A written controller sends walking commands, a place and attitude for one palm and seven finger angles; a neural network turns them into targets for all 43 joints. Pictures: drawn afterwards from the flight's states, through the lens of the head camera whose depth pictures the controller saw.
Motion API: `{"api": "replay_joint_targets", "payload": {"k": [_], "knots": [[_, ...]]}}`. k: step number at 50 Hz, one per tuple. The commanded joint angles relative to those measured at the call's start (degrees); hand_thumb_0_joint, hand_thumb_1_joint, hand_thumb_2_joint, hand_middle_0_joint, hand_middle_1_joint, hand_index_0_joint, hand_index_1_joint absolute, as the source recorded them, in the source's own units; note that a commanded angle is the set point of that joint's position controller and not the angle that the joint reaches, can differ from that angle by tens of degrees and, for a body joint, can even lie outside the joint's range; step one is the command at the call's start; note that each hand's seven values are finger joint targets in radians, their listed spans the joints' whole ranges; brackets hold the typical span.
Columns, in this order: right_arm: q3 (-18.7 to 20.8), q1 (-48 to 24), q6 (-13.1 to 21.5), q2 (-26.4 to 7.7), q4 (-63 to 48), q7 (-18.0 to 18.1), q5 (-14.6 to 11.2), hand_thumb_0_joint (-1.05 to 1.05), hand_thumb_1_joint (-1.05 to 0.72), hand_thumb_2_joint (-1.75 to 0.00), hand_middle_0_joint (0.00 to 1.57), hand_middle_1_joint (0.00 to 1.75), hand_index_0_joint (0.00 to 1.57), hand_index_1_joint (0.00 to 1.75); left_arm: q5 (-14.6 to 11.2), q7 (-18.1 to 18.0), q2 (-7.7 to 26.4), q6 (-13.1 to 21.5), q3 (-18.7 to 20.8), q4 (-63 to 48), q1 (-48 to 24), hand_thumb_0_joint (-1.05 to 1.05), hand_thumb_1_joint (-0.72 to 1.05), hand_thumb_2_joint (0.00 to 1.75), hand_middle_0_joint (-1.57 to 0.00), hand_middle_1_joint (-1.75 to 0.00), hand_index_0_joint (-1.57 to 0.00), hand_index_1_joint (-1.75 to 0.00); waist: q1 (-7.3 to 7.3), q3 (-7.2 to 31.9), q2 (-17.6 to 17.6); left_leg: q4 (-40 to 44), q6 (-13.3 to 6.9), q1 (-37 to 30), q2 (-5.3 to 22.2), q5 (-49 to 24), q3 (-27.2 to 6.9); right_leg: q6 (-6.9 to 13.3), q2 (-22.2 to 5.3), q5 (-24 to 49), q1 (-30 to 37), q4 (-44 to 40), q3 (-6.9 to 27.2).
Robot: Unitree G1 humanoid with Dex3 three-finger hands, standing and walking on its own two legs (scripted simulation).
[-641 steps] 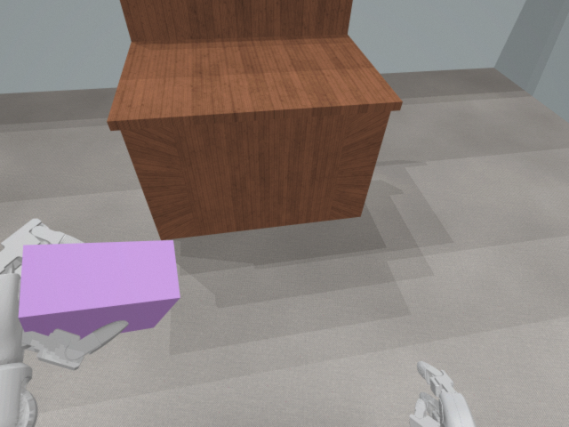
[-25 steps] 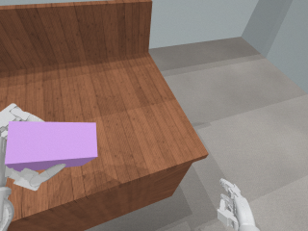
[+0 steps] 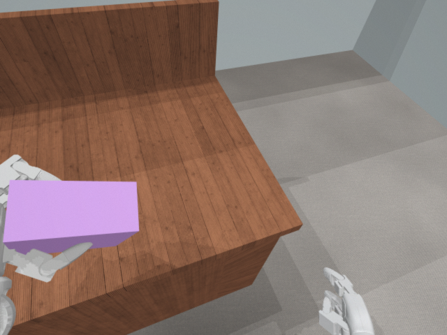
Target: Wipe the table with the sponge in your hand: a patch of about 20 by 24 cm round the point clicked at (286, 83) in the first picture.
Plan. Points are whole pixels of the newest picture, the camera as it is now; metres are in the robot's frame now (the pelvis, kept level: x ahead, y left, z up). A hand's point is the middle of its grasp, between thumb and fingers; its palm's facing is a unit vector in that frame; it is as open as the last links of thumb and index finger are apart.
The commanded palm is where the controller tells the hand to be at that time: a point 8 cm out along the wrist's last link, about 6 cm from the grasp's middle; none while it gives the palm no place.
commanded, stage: look again from close up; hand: left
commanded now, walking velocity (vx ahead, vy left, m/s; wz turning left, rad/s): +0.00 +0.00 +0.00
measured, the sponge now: (92, 219) +0.24 +0.21 +0.13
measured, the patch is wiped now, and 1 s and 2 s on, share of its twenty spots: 0.00 0.00 0.00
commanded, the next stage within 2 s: turn the palm down, sponge in hand in 0.08 s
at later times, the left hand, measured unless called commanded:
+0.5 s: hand (73, 241) +0.21 +0.22 +0.12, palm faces +0.25 -0.76 -0.60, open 10.2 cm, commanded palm +0.17 +0.27 +0.17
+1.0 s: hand (69, 231) +0.21 +0.23 +0.14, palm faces +0.27 -0.50 -0.82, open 10.2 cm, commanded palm +0.18 +0.25 +0.17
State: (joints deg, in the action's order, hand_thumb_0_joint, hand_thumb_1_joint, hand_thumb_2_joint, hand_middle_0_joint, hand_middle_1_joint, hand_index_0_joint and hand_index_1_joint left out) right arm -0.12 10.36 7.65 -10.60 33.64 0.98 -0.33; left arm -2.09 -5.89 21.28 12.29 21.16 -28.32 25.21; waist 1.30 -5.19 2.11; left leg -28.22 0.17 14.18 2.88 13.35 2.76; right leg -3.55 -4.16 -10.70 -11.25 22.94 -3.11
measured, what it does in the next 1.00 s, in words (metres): shifts its weight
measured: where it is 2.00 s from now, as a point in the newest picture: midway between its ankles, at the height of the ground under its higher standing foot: outside the picture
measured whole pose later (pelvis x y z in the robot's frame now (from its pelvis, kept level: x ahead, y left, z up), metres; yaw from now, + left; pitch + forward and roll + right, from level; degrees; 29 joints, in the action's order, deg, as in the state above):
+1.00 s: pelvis +0.02 -0.06 -0.01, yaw +2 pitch +0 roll +0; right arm 2.4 12.6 4.4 -14.9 35.1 4.0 -0.4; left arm 14.9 -3.7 31.7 3.5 19.1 -21.7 25.7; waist 3.9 -0.3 -3.7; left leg -33.0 3.5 16.5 5.2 16.5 -0.2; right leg 0.6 -1.7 -19.1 -16.0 34.9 -4.6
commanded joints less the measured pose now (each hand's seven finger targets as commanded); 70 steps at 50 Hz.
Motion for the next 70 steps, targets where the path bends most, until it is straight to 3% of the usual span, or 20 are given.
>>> {"api": "replay_joint_targets", "payload": {"k": [1,8,9,10,11,12,14,18,19,22,24,26,35,39,40,44,45,58,64,70], "knots": [[3.1,-4.4,3.2,-8.0,-8.7,1.1,-0.3,0.0,-0.9,-0.9,0.2,0.3,0.2,0.3,-0.8,-1.3,8.7,3.3,5.8,-12.8,-4.6,0.0,0.1,1.3,-1.2,-1.6,-1.2,-1.6,-0.26,9.5,-5.0,6.8,-0.3,0.8,-0.1,-0.5,-1.8,3.3,1.4,4.3,5.1,-2.6,1.8],[3.3,-3.9,3.1,-8.0,-8.7,1.1,-0.3,0.0,-0.9,-0.9,0.2,0.3,0.2,0.3,-0.8,-1.6,8.6,3.0,5.9,-14.0,-3.7,0.0,0.1,1.3,-1.2,-1.6,-1.2,-1.6,-0.17,11.6,-5.5,5.7,-0.2,-1.2,0.4,-6.0,-1.9,3.5,1.1,9.1,6.2,-1.2,1.8],[-3.6,1.0,1.8,-9.2,-12.3,5.6,-4.7,0.0,-0.9,-0.9,0.2,0.3,0.2,0.3,0.3,-1.6,51.9,10.8,24.5,-28.8,-56.0,0.0,0.1,1.3,-1.2,-1.6,-1.2,-1.6,-2.56,14.1,-18.9,6.2,-2.7,5.5,2.3,6.4,-4.9,0.1,3.1,-4.7,7.1,8.4,0.7],[4.1,-2.6,3.5,-7.9,-5.4,4.1,2.9,0.0,-0.9,-0.9,0.2,0.3,0.2,0.3,6.9,1.1,23.1,-0.7,14.9,2.9,-35.0,0.0,0.1,1.3,-1.2,-1.6,-1.2,-1.6,1.84,17.8,-17.5,2.8,1.7,-6.4,-1.4,-10.0,0.9,5.9,4.8,2.5,1.8,8.7,-2.5],[3.0,-2.1,4.7,-10.0,-7.7,0.9,1.6,0.0,-0.9,-0.9,0.2,0.3,0.2,0.3,1.0,2.3,14.9,-4.0,6.7,2.7,-24.3,0.0,0.1,1.3,-1.2,-1.6,-1.2,-1.6,1.87,18.4,-14.4,2.6,2.7,-7.7,-2.2,-20.9,-1.7,6.0,5.3,6.4,0.3,5.7,-4.0],[3.7,-1.8,4.9,-11.6,-5.1,0.5,1.4,0.0,-0.9,-0.9,0.2,0.3,0.2,0.3,-0.8,4.1,14.4,-6.5,9.7,0.4,-19.6,0.0,0.1,1.3,-1.2,-1.6,-1.2,-1.6,3.51,21.6,-10.9,1.9,2.4,-11.1,-1.2,-23.0,-0.5,5.1,5.4,9.2,1.7,4.2,-3.3],[2.1,-7.0,4.4,-10.8,-6.3,-0.5,-1.0,0.0,-0.9,-0.9,0.2,0.3,0.2,0.3,-3.3,7.1,6.0,-13.7,2.2,0.9,-5.7,0.0,0.1,1.3,-1.2,-1.6,-1.2,-1.6,3.99,17.1,-7.5,1.8,1.6,-9.2,-1.2,-20.7,0.1,4.6,5.5,9.8,1.8,4.0,-4.5],[1.9,-8.6,3.0,-10.4,-7.5,-0.9,-0.2,0.0,-0.9,-0.9,0.2,0.3,0.2,0.3,4.6,6.5,11.1,-13.9,2.0,-7.6,-1.9,0.0,0.1,1.3,-1.2,-1.6,-1.2,-1.6,2.89,7.9,-2.8,3.6,0.3,-2.1,-1.2,-13.3,-0.3,3.9,5.1,7.0,-0.4,4.1,-4.9],[2.3,-9.4,2.5,-11.1,-8.0,-0.7,-0.1,0.0,-0.9,-0.9,0.2,0.3,0.2,0.3,5.4,5.0,17.9,-12.0,8.2,-12.1,-3.5,0.0,0.1,1.3,-1.2,-1.6,-1.2,-1.6,2.66,11.1,-3.7,3.1,0.2,-2.7,-1.5,-10.1,0.2,3.7,5.4,4.0,-0.2,4.2,-4.0],[2.3,-7.9,3.3,-8.9,-7.4,0.3,1.9,0.0,-0.9,-0.9,0.2,0.3,0.2,0.3,6.2,1.0,16.7,-3.4,9.0,-13.9,-6.1,0.0,0.1,1.3,-1.2,-1.6,-1.2,-1.6,2.16,11.8,-4.5,0.6,0.2,-1.9,-2.6,-8.0,-0.1,3.4,5.5,0.3,-3.2,5.2,-3.9],[3.1,-6.3,3.2,-9.3,-5.4,1.1,2.1,0.0,-0.9,-0.9,0.2,0.3,0.2,0.3,7.2,-2.0,23.1,0.1,14.3,-13.2,-11.2,0.0,0.1,1.3,-1.2,-1.6,-1.2,-1.6,1.69,13.0,-6.9,-0.7,0.3,-1.6,-2.7,-4.7,0.2,3.3,5.3,-3.4,-4.7,4.5,-2.4],[3.3,-4.8,3.4,-8.2,-4.4,1.2,2.3,0.0,-0.9,-0.9,0.2,0.3,0.2,0.3,9.0,-3.4,17.7,1.1,9.8,-8.3,-9.5,0.0,0.1,1.3,-1.2,-1.6,-1.2,-1.6,1.2,13.2,-8.5,-2.1,0.4,-1.6,-3.0,-6.7,0.5,3.5,4.7,-1.9,-4.9,4.9,-2.5],[2.1,-7.5,2.0,-9.2,-6.5,4.5,0.5,0.0,-0.9,-0.9,0.2,0.3,0.2,0.3,13.6,3.6,19.1,-7.3,0.9,-0.5,-17.5,0.0,0.1,1.3,-1.2,-1.6,-1.2,-1.6,1.5,10.6,-5.1,0.1,-1.0,-1.4,-3.8,-1.2,0.6,2.8,3.2,-6.7,-4.5,1.5,-0.5],[3.0,-6.5,1.7,-9.6,-6.5,4.8,0.7,0.0,-0.9,-0.9,0.2,0.3,0.2,0.3,13.9,3.8,27.0,-5.8,10.3,-1.1,-10.3,0.0,0.1,1.3,-1.2,-1.6,-1.2,-1.6,4.15,12.6,-2.8,-0.8,-1.1,-1.8,-3.4,-5.9,0.6,2.7,3.4,-1.6,-1.2,2.0,0.5],[2.6,-6.6,1.7,-8.5,-7.4,4.5,0.6,0.0,-0.9,-0.9,0.2,0.3,0.2,0.3,13.6,3.6,22.9,-5.2,7.4,-2.3,-10.3,0.0,0.1,1.3,-1.2,-1.6,-1.2,-1.6,3.76,12.5,-2.1,-1.1,-1.2,-1.1,-3.5,-7.1,0.5,2.4,3.0,0.4,-1.0,2.6,-0.1],[4.1,-4.9,0.6,-9.6,-6.9,3.7,0.1,0.0,-0.9,-0.9,0.2,0.3,0.2,0.3,14.6,0.9,25.7,-5.4,12.2,-2.0,-3.5,0.0,0.1,1.3,-1.2,-1.6,-1.2,-1.6,4.85,13.5,-5.9,-2.8,-0.8,-0.6,-3.2,-11.3,1.3,2.7,3.0,6.6,-0.2,4.0,0.5],[3.7,-4.6,0.4,-8.9,-7.7,3.3,0.0,0.0,-0.9,-0.9,0.2,0.3,0.2,0.3,15.2,0.4,21.4,-5.9,8.0,-2.6,-3.4,0.0,0.1,1.3,-1.2,-1.6,-1.2,-1.6,4.21,12.8,-5.4,-2.9,-0.9,0.2,-3.2,-11.7,1.4,2.6,2.6,7.5,-0.5,4.6,-0.2],[4.3,-5.4,-0.6,-10.1,-8.2,4.8,-0.1,0.0,-0.9,-0.9,0.2,0.3,0.2,0.3,27.1,-2.7,23.7,-10.8,2.4,-5.1,-7.6,0.0,0.1,1.3,-1.2,-1.6,-1.2,-1.6,2.92,15.7,-4.1,-3.2,-1.4,-1.1,-3.0,-10.4,0.1,2.7,2.8,5.3,-2.8,5.5,-0.1],[3.3,-9.1,-1.9,-9.8,-7.6,4.5,-1.0,0.0,-0.9,-0.9,0.2,0.3,0.2,0.3,31.4,-3.5,24.7,-17.2,2.5,-2.0,-7.4,0.0,0.1,1.3,-1.2,-1.6,-1.2,-1.6,4.36,12.0,-6.5,-0.2,-0.6,-0.7,-2.6,-10.1,-0.3,3.7,3.5,3.3,-1.7,3.8,-0.3],[1.6,-12.0,-2.7,-9.3,-8.6,4.5,-1.4,0.0,-0.9,-0.9,0.2,0.3,0.2,0.3,35.7,-0.3,20.0,-22.6,-5.9,-2.2,-12.9,0.0,0.1,1.3,-1.2,-1.6,-1.2,-1.6,3.82,11.5,-6.1,3.1,-0.7,-3.0,-2.3,-9.9,-0.9,4.1,3.7,1.9,-0.1,1.4,-1.1]]}}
